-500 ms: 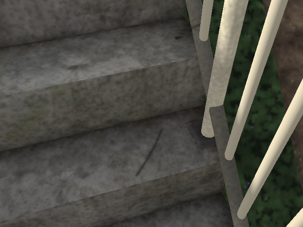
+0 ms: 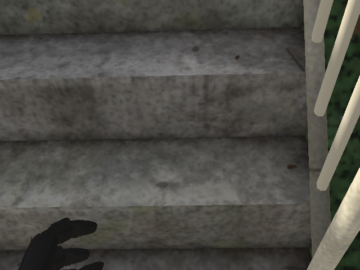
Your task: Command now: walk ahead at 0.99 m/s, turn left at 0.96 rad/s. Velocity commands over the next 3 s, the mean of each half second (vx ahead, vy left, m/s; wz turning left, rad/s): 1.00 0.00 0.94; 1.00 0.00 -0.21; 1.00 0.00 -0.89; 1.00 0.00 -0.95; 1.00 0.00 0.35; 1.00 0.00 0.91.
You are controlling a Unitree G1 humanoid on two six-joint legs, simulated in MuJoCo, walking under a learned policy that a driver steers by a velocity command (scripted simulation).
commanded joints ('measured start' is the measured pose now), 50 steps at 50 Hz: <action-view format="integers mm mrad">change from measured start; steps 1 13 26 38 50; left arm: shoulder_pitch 26 590 299 -17 -14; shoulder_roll -51 -30 95 -270 -131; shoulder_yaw -18 13 53 -86 -67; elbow -218 28 129 -131 -108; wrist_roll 70 12 10 -52 -25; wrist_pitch -24 -8 -72 -100 7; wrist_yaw -69 71 131 8 9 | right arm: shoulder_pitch -78 -467 -455 240 146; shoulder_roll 14 -47 15 -46 -335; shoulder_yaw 1 -51 36 -75 -74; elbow -52 -187 -325 163 322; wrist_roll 11 44 85 -26 0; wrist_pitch -47 -107 -14 -33 -73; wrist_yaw -24 -65 -27 -31 -89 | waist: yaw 189 501 169 24 252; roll -2 -187 59 -1 190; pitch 51 -196 58 -205 -234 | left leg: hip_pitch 80 -331 -211 1030 586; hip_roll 129 -138 350 542 495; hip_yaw -675 -321 -99 -449 199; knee -610 274 21 -857 -1038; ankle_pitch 576 521 469 720 2277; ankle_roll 45 -171 -232 29 -43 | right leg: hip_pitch -406 513 80 -997 -209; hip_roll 228 58 -100 149 228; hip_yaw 72 181 60 80 -216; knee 663 -617 -1074 1112 294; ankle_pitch -94 35 232 -377 -512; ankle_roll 38 -82 -48 60 -39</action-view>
